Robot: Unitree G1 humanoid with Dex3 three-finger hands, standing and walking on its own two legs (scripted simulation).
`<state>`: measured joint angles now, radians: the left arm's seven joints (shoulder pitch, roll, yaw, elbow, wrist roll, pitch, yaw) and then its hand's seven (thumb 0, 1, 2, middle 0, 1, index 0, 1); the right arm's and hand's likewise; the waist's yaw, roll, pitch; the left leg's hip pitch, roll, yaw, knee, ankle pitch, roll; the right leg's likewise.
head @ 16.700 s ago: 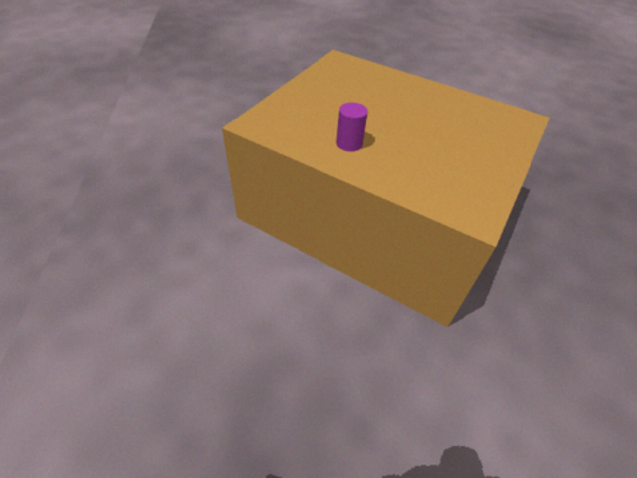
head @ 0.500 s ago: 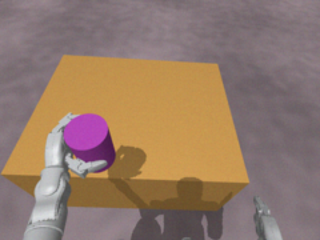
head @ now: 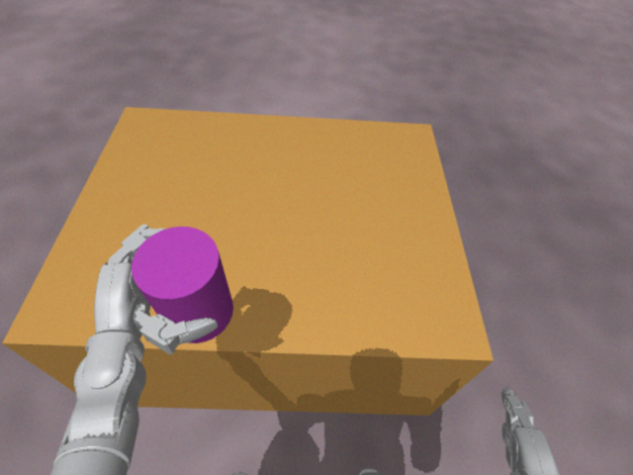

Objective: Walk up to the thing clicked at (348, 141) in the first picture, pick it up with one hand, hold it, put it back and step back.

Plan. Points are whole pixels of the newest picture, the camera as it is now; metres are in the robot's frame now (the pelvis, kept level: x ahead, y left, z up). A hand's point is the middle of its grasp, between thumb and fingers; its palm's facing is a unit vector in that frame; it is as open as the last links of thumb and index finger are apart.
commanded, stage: hold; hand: left
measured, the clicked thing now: (188, 288) +0.33 +0.15 +0.05
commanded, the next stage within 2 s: crouch in 0.92 s
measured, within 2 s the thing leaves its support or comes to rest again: neither
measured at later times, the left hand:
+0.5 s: hand (176, 281) +0.34 +0.17 +0.06, palm faces +0.10 -1.00 +0.01, open 11.9 cm
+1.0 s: hand (174, 275) +0.34 +0.17 +0.06, palm faces +0.10 -0.99 +0.01, open 11.9 cm
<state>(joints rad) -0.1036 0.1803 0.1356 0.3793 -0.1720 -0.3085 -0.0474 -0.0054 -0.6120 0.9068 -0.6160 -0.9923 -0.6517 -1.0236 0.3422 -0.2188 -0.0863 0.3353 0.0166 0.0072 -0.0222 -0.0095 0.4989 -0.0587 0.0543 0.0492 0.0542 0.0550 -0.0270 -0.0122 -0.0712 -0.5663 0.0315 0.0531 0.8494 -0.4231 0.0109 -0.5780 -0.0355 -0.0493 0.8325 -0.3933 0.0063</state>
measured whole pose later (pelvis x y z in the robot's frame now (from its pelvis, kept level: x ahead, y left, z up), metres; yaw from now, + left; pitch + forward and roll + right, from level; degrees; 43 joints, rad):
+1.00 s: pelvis +0.00 +0.00 +0.00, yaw +0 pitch +7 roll +0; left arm -0.15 0.19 0.15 0.42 -0.18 -0.31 -0.05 -0.01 -0.61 0.91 -0.62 -0.99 -0.65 -1.02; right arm 0.33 -0.22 -0.08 0.34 0.02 0.00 -0.03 -0.01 0.50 -0.06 0.05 0.05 0.05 0.06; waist -0.03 -0.01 -0.06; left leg -0.54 0.03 0.05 0.82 -0.41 0.01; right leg -0.55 -0.03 -0.05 0.80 -0.38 0.01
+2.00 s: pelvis -0.03 +0.00 -0.09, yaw -1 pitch +26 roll -3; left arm -0.78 0.45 0.40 1.18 -0.04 -0.59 -0.03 0.00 -0.61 0.89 -0.64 -0.96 -0.67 -0.99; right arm 0.38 -0.26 -0.04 -0.08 -0.07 -0.01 0.08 -0.01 0.50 -0.06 0.06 0.05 0.06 0.06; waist -0.26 -0.03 -0.14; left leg -1.22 0.06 0.00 1.32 -0.55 0.01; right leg -1.20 -0.02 -0.08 1.25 -0.50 -0.01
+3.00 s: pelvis -0.04 +0.01 -0.14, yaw -4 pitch +34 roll -6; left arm -0.98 0.68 0.48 1.33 0.05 -0.58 0.00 -0.01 -0.61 0.90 -0.62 -0.98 -0.66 -1.02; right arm 0.35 -0.28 -0.04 -0.22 -0.09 -0.02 0.09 -0.01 0.49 -0.06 0.06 0.05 0.06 0.06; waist -0.42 -0.03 -0.15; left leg -1.53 0.09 -0.03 1.54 -0.61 0.02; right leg -1.49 0.00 -0.10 1.43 -0.53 0.00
